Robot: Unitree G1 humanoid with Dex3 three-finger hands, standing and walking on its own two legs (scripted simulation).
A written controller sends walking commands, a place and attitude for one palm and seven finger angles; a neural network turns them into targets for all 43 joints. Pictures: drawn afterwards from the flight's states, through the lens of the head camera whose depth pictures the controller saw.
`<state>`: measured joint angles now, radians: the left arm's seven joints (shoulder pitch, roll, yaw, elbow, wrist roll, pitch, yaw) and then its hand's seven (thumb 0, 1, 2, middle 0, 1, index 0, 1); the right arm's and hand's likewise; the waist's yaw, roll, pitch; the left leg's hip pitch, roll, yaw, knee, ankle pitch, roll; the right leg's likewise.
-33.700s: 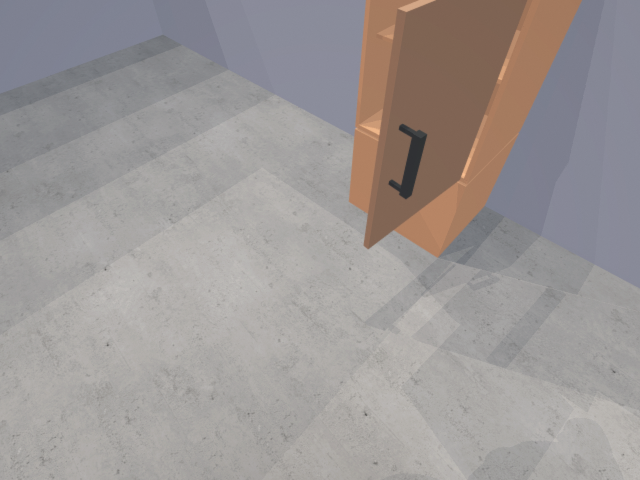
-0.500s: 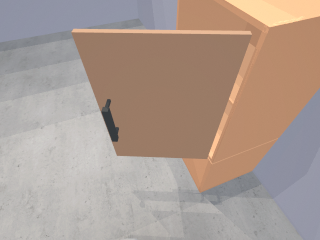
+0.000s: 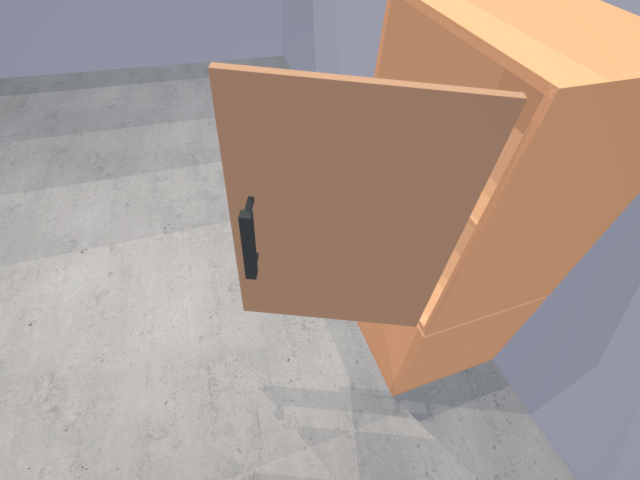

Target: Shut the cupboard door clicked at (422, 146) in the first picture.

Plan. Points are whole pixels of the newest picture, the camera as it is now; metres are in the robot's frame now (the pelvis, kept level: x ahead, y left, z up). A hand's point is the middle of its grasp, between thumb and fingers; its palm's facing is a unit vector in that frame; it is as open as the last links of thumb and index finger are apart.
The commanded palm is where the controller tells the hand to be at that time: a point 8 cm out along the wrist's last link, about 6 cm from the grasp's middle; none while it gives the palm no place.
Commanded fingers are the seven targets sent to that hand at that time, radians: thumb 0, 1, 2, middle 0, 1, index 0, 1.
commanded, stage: come to a stop and stand still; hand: left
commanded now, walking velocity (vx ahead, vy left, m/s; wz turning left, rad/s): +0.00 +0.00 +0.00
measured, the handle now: (251, 239) +0.51 +0.18 -0.06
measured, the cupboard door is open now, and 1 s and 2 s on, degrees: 66 66 66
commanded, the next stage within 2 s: look again from close up in 0.30 s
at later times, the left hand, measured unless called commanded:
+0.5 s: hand out of the picture +0.02 +0.17 -0.18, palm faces +0.00 -0.98 -0.19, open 7.3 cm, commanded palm none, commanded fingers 0.00 0.90 0.90 -0.20 -0.30 -0.20 -0.30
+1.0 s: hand out of the picture +0.10 +0.23 -0.15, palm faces +0.01 -0.94 -0.33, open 7.4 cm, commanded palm none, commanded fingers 0.00 0.90 0.90 -0.20 -0.30 -0.20 -0.30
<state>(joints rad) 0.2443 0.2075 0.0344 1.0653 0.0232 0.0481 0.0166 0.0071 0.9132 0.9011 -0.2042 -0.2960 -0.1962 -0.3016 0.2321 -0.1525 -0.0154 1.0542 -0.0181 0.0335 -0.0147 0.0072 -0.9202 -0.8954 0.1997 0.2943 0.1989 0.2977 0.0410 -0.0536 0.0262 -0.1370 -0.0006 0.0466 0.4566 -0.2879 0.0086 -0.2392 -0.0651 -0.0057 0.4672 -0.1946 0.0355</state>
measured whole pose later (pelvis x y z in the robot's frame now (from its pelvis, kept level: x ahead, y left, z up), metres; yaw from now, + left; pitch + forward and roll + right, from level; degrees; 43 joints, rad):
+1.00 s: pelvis -0.01 -0.01 +0.00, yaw +1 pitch -3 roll +0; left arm 0.14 0.33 0.00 1.00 0.02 -0.01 0.01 0.01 0.91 0.90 -0.21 -0.30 -0.20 -0.30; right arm 0.12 -0.33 -0.03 1.01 -0.02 -0.01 0.01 0.01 -0.91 -0.90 0.20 0.29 0.20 0.30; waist 0.00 -0.01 0.01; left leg -0.14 0.01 0.03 0.46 -0.28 0.00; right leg -0.23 -0.05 -0.02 0.46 -0.19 0.03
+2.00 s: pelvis +0.04 +0.00 -0.01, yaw -2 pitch -2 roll +0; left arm 0.25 0.19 0.04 1.00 0.02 0.02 0.05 0.01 0.92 0.90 -0.20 -0.30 -0.20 -0.30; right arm 0.18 -0.15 -0.06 1.04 -0.01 0.01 -0.04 0.01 -0.92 -0.90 0.20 0.29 0.20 0.30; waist 0.00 -0.01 0.08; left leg -0.20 0.03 0.13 0.56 -0.33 0.03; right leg -0.21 -0.06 -0.03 0.54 -0.29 0.04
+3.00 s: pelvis +0.00 +0.00 -0.01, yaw +1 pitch -1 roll +0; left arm 0.38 0.15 0.00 1.01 0.03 0.00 0.04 0.01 0.91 0.90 -0.20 -0.30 -0.20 -0.30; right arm 0.24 -0.19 -0.06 0.98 -0.02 0.01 -0.01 0.02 -0.92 -0.90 0.20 0.29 0.20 0.30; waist 0.00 0.01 -0.05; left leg -0.31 0.00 0.08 0.61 -0.28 0.04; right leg -0.31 -0.06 -0.02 0.60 -0.27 0.04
